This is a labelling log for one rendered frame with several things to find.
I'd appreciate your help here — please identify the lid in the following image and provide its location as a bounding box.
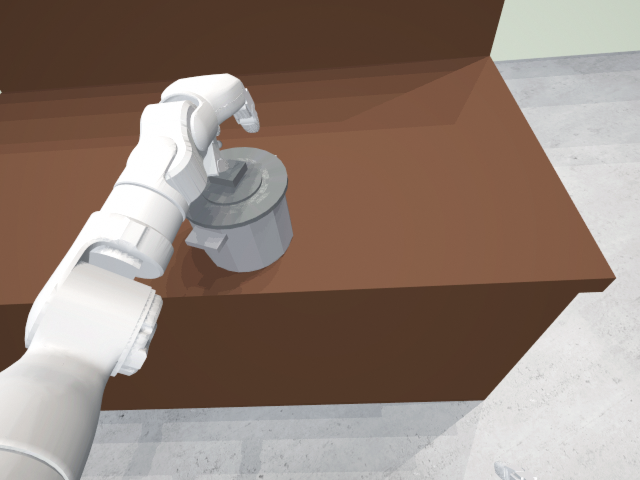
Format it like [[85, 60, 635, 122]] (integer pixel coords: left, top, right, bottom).
[[186, 147, 288, 230]]

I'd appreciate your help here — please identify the left robot hand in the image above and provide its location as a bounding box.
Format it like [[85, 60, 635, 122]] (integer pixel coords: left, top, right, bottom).
[[161, 74, 260, 176]]

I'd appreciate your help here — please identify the knob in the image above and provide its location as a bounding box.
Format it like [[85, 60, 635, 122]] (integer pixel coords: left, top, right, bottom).
[[208, 158, 248, 188]]

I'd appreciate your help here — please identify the robot left upper arm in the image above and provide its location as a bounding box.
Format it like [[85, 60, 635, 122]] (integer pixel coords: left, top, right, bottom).
[[0, 261, 163, 480]]

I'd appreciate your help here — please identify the table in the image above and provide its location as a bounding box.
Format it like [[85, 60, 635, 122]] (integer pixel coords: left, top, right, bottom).
[[0, 0, 616, 411]]

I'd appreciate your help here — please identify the pot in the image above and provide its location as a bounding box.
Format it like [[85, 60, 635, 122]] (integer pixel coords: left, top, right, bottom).
[[185, 155, 293, 272]]

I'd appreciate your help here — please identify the left robot forearm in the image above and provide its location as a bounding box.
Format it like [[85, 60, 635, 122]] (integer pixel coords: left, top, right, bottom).
[[25, 90, 218, 348]]

